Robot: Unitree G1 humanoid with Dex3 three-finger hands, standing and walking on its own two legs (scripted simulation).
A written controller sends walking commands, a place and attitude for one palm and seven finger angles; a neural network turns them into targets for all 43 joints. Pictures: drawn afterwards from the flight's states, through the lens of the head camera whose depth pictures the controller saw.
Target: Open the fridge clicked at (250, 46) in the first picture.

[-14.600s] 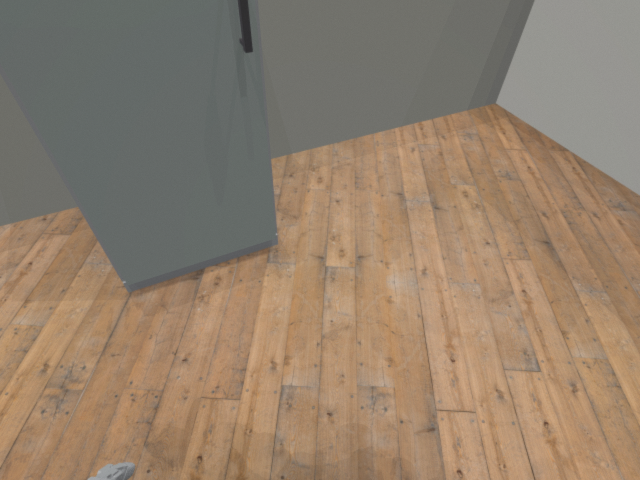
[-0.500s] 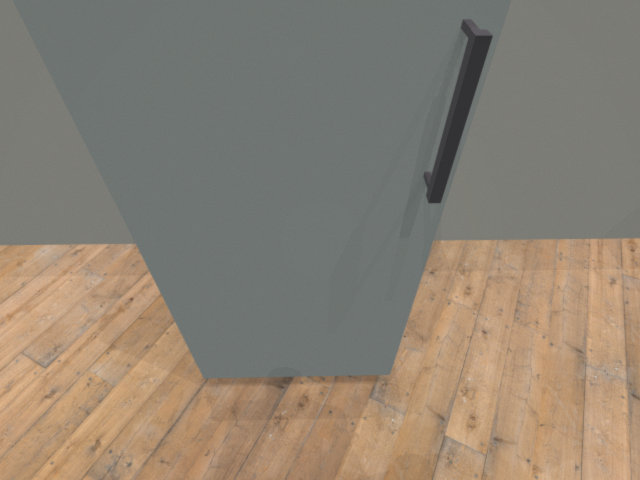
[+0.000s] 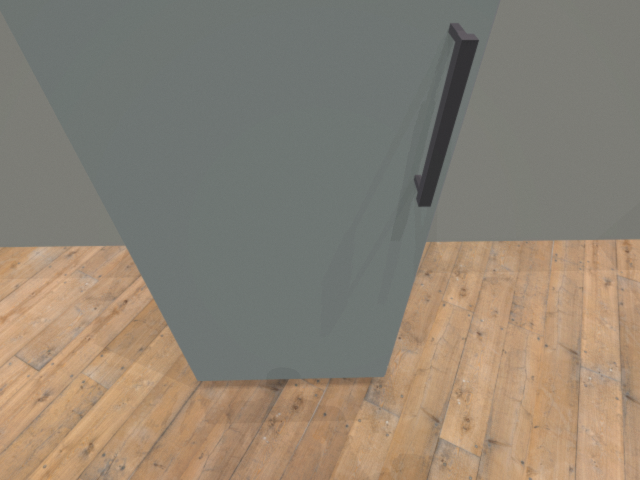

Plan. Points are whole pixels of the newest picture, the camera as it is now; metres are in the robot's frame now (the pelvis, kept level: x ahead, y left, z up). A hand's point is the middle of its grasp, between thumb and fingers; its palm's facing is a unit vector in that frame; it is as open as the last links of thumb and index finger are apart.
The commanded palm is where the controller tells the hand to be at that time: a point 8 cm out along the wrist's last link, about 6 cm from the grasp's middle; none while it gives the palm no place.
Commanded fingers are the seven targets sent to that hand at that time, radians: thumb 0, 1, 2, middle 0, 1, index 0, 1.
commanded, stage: look again from close up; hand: right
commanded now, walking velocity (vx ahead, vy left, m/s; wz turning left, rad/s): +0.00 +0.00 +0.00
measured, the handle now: (438, 125) +0.52 -0.13 +0.20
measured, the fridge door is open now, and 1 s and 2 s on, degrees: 0 0 0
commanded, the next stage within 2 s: raise the hand to about handle height in 1.96 s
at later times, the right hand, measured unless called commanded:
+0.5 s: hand out of the picture +0.00 -0.15 -0.18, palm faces +0.03 +0.99 -0.16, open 7.3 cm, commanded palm none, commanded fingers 0.00 -0.90 -0.90 0.20 0.30 0.20 0.30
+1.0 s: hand out of the picture -0.01 -0.16 -0.18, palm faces +0.03 +0.99 -0.16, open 7.3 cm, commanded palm none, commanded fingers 0.00 -0.90 -0.90 0.20 0.30 0.20 0.30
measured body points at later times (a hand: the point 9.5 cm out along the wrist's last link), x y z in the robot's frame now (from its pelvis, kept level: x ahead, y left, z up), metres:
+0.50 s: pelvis +0.00 +0.01 +0.00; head +0.00 +0.00 +0.45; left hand -0.01 +0.22 -0.16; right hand +0.00 -0.20 -0.16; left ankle +0.03 +0.14 -0.74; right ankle +0.03 -0.09 -0.74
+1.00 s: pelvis +0.00 +0.00 +0.00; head +0.01 +0.00 +0.45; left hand +0.00 +0.22 -0.16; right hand -0.01 -0.21 -0.16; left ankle +0.03 +0.14 -0.74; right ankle +0.03 -0.09 -0.74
